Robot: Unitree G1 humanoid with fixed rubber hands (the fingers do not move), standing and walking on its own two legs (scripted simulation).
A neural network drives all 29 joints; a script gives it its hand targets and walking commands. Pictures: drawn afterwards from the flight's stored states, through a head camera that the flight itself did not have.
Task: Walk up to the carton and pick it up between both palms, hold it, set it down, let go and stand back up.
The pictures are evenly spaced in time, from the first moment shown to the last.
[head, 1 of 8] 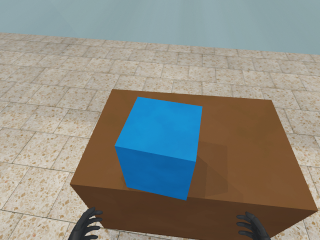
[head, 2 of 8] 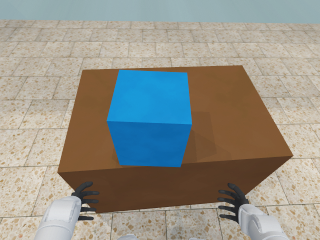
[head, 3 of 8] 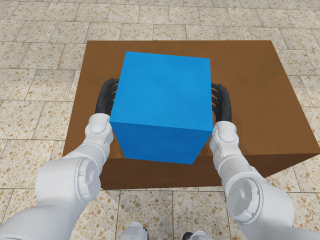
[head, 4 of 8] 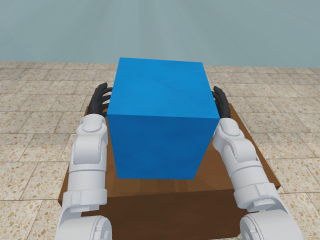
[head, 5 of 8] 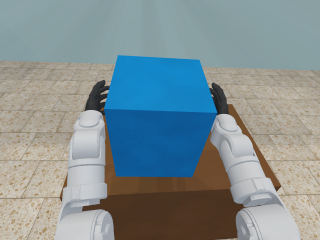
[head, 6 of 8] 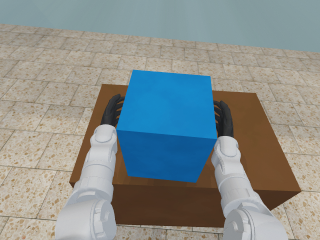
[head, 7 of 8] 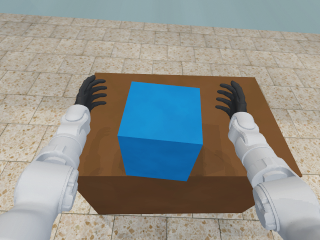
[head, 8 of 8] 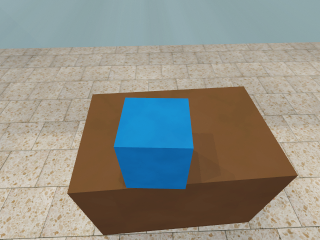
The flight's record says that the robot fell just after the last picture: no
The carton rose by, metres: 0.22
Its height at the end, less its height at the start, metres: +0.00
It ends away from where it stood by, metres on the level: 0.01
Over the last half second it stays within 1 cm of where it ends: yes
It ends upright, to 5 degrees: yes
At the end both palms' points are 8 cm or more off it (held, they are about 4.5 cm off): yes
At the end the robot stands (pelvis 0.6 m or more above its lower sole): yes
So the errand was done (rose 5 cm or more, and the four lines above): yes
